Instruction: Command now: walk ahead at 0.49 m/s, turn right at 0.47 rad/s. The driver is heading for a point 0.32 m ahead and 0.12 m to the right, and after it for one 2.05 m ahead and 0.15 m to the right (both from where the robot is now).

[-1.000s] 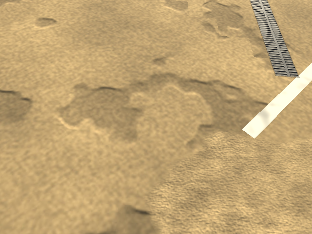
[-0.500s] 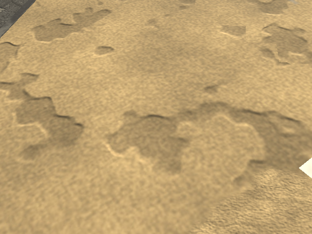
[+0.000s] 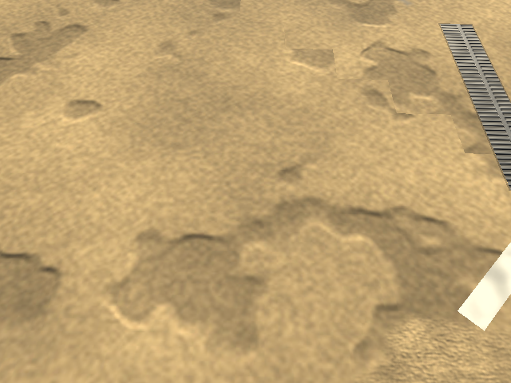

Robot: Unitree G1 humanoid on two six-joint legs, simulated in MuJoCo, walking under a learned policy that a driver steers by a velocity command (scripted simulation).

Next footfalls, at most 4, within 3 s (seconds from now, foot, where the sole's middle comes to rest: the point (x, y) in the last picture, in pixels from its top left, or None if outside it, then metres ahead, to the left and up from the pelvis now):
0.30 right None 0.33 -0.17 -0.78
0.80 left None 0.40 0.05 -0.78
1.18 right None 0.39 -0.20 -0.78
1.56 left None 0.34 0.05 -0.78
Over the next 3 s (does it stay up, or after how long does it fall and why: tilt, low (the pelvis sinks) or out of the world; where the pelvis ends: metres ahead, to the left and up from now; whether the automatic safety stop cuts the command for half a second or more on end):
stays up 0.56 -0.05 -0.02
